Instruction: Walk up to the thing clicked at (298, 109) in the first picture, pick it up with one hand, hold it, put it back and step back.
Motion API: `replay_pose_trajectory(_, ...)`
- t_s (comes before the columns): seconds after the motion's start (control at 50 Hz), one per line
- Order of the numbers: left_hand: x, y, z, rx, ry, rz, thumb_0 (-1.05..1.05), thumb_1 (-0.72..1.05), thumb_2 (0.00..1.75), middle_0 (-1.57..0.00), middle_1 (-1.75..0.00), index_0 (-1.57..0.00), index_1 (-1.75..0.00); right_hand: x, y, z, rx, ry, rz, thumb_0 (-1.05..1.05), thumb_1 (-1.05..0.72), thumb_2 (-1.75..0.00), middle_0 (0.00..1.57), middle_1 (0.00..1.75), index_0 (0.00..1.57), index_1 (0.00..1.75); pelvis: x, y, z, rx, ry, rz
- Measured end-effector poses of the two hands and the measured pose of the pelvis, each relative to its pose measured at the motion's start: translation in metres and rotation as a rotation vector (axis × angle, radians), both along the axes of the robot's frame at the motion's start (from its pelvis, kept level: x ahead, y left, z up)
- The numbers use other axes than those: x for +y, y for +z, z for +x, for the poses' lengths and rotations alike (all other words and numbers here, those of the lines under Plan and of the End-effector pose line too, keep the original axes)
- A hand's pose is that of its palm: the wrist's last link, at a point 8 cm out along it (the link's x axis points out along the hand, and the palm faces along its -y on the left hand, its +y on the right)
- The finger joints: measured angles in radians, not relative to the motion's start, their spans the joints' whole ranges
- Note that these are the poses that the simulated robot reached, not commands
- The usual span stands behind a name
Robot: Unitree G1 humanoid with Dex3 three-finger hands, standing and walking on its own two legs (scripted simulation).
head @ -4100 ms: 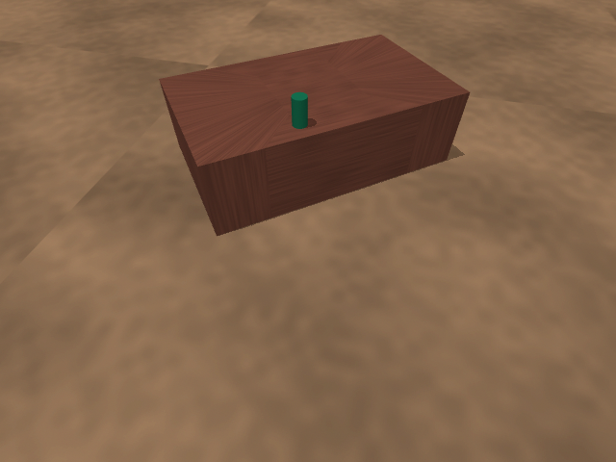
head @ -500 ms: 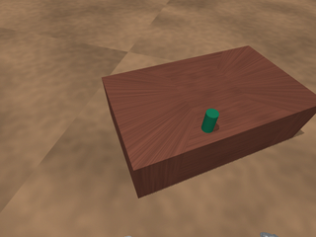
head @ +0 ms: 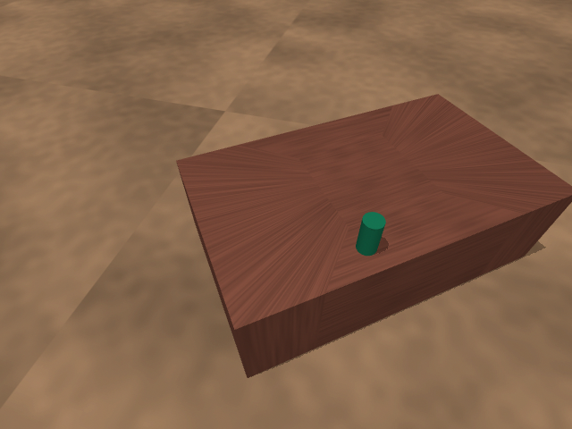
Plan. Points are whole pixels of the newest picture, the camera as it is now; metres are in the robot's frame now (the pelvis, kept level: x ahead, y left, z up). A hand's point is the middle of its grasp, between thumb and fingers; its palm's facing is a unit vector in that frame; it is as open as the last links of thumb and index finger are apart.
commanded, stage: walk up
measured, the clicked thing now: (370, 234) +0.70 -0.24 -0.32
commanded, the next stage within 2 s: stand in 0.90 s
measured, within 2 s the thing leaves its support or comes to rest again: neither
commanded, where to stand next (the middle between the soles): +0.08 -0.02 m, yaw +0 degrees
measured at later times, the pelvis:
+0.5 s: pelvis +0.01 +0.01 +0.00, yaw -1 degrees
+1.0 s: pelvis +0.02 +0.01 +0.00, yaw +0 degrees
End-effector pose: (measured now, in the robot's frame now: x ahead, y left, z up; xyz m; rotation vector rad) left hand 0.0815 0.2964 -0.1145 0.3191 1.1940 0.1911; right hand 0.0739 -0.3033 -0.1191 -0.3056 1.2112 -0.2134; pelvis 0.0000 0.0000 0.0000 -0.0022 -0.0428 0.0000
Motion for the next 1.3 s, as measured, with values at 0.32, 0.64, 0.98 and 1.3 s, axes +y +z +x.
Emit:
replay_pose_trajectory(0.32, 0.0, -0.001, 0.019, 0.003, -0.013, -0.014, 0.0, 0.9, 0.9, -0.21, -0.3, -0.2, -0.3, 0.007, 0.004, -0.005, 0.016, -0.03, -0.004, 0.0, -0.9, -0.89, 0.21, 0.3, 0.2, 0.3, 0.005, 0.003, 0.007, 0.002, -0.012, -0.001)
replay_pose_trajectory(0.64, 0.012, -0.002, 0.005, 0.054, 0.011, -0.004, 0.0, 0.9, 0.9, -0.21, -0.3, -0.2, -0.3, 0.019, 0.001, 0.003, 0.024, -0.022, 0.01, 0.0, -0.9, -0.89, 0.21, 0.3, 0.2, 0.3, 0.012, 0.004, 0.013, 0.008, -0.012, 0.002)
replay_pose_trajectory(0.98, 0.011, -0.002, 0.006, 0.048, 0.013, -0.005, 0.0, 0.9, 0.9, -0.21, -0.3, -0.2, -0.3, 0.018, 0.004, 0.016, 0.006, -0.014, 0.006, 0.0, -0.9, -0.89, 0.21, 0.3, 0.2, 0.3, 0.012, 0.005, 0.016, 0.012, -0.008, 0.004)
replay_pose_trajectory(1.3, 0.014, 0.002, 0.005, 0.038, 0.009, 0.008, 0.0, 0.9, 0.9, -0.21, -0.3, -0.2, -0.3, 0.018, 0.003, 0.014, 0.012, -0.013, 0.01, 0.0, -0.9, -0.89, 0.21, 0.3, 0.2, 0.3, 0.012, 0.005, 0.016, 0.008, -0.007, 0.003)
